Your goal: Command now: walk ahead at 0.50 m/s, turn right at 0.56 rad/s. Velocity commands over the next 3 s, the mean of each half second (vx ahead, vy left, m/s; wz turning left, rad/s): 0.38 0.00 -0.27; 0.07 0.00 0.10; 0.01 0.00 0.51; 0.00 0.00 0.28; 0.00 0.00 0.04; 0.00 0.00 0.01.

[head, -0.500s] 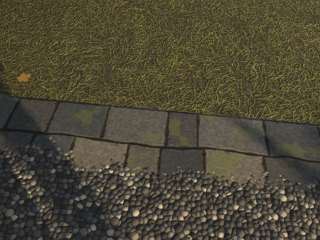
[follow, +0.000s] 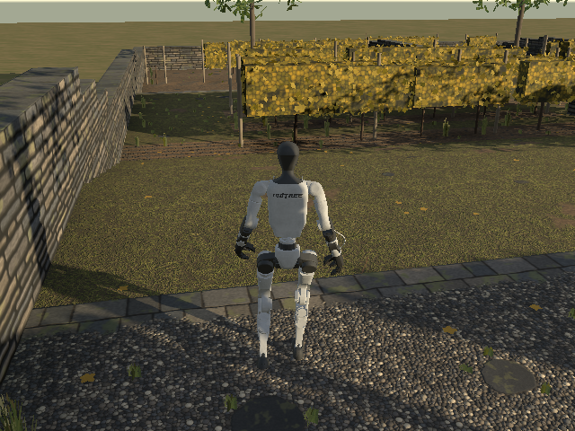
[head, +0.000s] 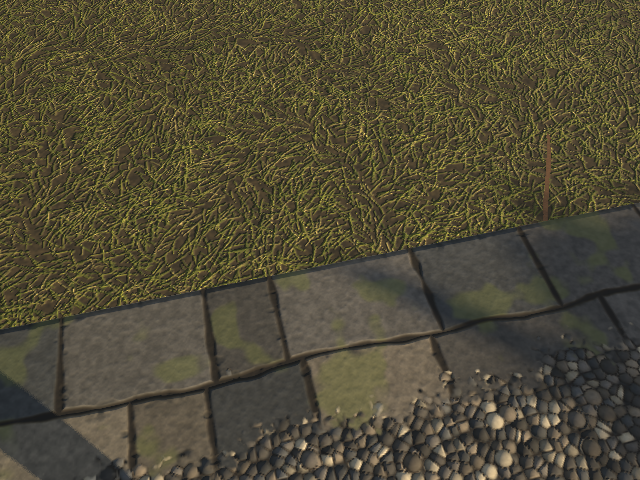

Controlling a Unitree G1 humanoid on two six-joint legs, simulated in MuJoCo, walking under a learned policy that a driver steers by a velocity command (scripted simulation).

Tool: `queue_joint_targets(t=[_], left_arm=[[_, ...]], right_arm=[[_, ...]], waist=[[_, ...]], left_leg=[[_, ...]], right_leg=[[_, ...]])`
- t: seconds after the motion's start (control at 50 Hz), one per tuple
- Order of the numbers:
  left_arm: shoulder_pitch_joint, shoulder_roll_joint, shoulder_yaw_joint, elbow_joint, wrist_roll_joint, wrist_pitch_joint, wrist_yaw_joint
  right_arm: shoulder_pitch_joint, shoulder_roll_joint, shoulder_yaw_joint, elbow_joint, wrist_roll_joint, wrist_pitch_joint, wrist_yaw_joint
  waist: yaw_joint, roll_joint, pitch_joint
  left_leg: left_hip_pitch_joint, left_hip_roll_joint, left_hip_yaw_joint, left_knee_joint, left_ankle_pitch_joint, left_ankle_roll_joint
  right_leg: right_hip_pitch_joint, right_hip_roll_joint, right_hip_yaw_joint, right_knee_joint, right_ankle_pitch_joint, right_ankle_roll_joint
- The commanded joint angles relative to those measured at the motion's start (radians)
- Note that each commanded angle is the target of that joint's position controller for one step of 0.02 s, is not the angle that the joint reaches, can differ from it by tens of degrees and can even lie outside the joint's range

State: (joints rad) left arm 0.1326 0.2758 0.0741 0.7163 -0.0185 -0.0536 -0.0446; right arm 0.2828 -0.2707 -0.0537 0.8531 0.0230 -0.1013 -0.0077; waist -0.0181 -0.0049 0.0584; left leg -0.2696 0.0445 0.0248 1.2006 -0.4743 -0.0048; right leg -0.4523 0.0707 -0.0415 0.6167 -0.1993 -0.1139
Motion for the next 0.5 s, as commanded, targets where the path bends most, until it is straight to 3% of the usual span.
queue_joint_targets(t=[0.02, 0.04, 0.1, 0.14, 0.2, 0.24, 0.3, 0.34, 0.38, 0.4, 0.42, 0.44, 0.46, 0.48, 0.5], left_arm=[[0.114, 0.115, 0.035, -0.042, 0.000, -0.017, 0.010], [0.079, 0.091, 0.025, -0.061, 0.009, -0.018, 0.014], [0.089, 0.105, 0.026, -0.055, 0.009, -0.028, 0.025], [0.127, 0.121, 0.028, -0.035, 0.009, -0.029, 0.038], [0.175, 0.124, 0.025, -0.012, 0.004, -0.025, 0.046], [0.205, 0.131, 0.023, 0.003, 0.003, -0.023, 0.048], [0.245, 0.128, 0.019, 0.032, 0.005, -0.011, 0.055], [0.236, 0.128, 0.018, 0.037, 0.010, -0.002, 0.061], [0.182, 0.127, 0.017, 0.025, 0.008, 0.003, 0.064], [0.180, 0.099, 0.005, 0.007, 0.020, 0.001, 0.064], [0.320, 0.038, -0.015, 0.018, 0.023, -0.009, 0.062], [0.408, 0.052, -0.020, 0.056, 0.014, -0.009, 0.051], [0.354, 0.137, 0.001, 0.054, 0.000, 0.003, 0.048], [0.260, 0.140, 0.004, 0.034, -0.006, 0.021, 0.052], [0.199, 0.127, 0.004, 0.020, 0.003, 0.040, 0.059]], right_arm=[[-0.080, -0.131, -0.026, -0.127, -0.013, -0.061, -0.003], [-0.055, -0.139, -0.034, -0.125, -0.023, -0.046, -0.003], [-0.036, -0.099, -0.029, -0.131, -0.036, -0.010, -0.001], [-0.104, -0.076, -0.020, -0.155, -0.040, -0.003, -0.003], [-0.210, -0.052, -0.006, -0.178, -0.033, -0.009, 0.006], [-0.275, -0.051, -0.002, -0.193, -0.027, -0.015, 0.016], [-0.318, -0.070, -0.008, -0.214, -0.032, -0.029, 0.032], [-0.284, -0.090, -0.016, -0.210, -0.039, -0.037, 0.041], [-0.153, -0.116, -0.029, -0.173, -0.050, -0.043, 0.038], [-0.056, -0.165, -0.039, -0.159, -0.065, -0.049, 0.033], [0.029, -0.205, -0.041, -0.154, -0.088, -0.041, 0.027], [0.087, -0.124, -0.024, -0.121, -0.058, -0.024, 0.034], [0.046, -0.111, -0.019, -0.131, -0.029, -0.007, 0.037], [-0.039, -0.101, -0.015, -0.142, -0.024, 0.009, 0.033], [-0.118, -0.073, 0.000, -0.152, -0.029, 0.019, 0.031]], waist=[[0.044, 0.016, -0.147], [0.011, 0.006, -0.131], [-0.013, -0.009, -0.112], [0.008, -0.026, -0.085], [0.059, -0.055, -0.069], [0.090, -0.066, -0.047], [0.105, -0.078, -0.043], [0.080, -0.095, -0.073], [0.000, -0.098, -0.137], [-0.033, -0.042, -0.244], [-0.017, 0.154, -0.405], [-0.022, 0.274, -0.539], [-0.035, 0.166, -0.459], [-0.020, 0.093, -0.336], [0.000, 0.050, -0.227]], left_leg=[[-0.469, 0.061, -0.112, 0.043, 0.122, 0.023], [-0.401, 0.081, -0.119, -0.001, 0.152, 0.015], [-0.349, 0.088, -0.082, -0.115, 0.223, -0.028], [-0.367, 0.082, -0.063, -0.239, 0.335, -0.047], [-0.326, 0.049, -0.045, -0.478, 0.544, -0.038], [-0.295, 0.020, -0.032, -0.586, 0.625, -0.030], [-0.296, -0.015, -0.034, -0.674, 0.616, 0.004], [-0.263, -0.031, -0.041, -0.712, 0.555, 0.037], [-0.084, -0.056, -0.012, -0.790, 0.627, 0.079], [0.137, 0.045, -0.091, -0.739, 0.967, 0.125], [0.505, 0.293, -0.347, -0.665, 1.318, 0.301], [0.601, 0.399, -0.527, -0.688, 1.340, 0.391], [0.508, 0.359, -0.501, -0.725, 1.086, 0.356], [0.377, 0.315, -0.436, -0.770, 0.858, 0.308], [0.214, 0.270, -0.374, -0.826, 0.714, 0.282]], right_leg=[[0.470, -0.285, 0.478, -0.330, 0.173, -0.205], [0.383, -0.255, 0.426, -0.355, 0.234, -0.195], [0.264, -0.231, 0.325, -0.395, 0.390, -0.198], [0.236, -0.205, 0.262, -0.408, 0.434, -0.177], [0.236, -0.160, 0.198, -0.400, 0.366, -0.120], [0.247, -0.169, 0.206, -0.391, 0.318, -0.105], [0.346, -0.203, 0.236, -0.301, 0.434, -0.084], [0.412, -0.225, 0.269, -0.220, 0.502, -0.060], [0.421, -0.182, 0.256, -0.074, 0.644, -0.016], [0.338, -0.123, 0.225, 0.096, 0.524, 0.025], [0.056, -0.012, 0.184, 0.446, 0.076, 0.101], [-0.048, 0.024, 0.221, 0.605, -0.496, 0.136], [-0.099, -0.022, 0.251, 0.678, -0.488, 0.147], [-0.145, -0.063, 0.201, 0.676, -0.429, 0.158], [-0.142, -0.098, 0.166, 0.602, -0.382, 0.164]])
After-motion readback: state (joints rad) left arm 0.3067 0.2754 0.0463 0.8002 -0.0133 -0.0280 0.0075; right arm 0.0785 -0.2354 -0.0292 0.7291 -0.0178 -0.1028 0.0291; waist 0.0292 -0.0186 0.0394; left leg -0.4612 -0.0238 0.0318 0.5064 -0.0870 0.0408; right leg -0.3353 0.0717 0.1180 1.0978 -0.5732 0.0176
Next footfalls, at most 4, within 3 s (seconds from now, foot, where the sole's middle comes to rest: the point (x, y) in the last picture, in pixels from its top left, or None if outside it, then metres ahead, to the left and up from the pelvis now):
0.40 left None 0.42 0.11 -0.76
0.72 right None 0.35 -0.12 -0.76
1.42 right None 0.41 -0.10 -0.76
1.82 left None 0.31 0.13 -0.76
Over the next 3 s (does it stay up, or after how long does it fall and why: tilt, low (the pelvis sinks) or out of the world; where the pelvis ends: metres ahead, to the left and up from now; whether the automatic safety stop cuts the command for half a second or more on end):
stays up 0.33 0.02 0.02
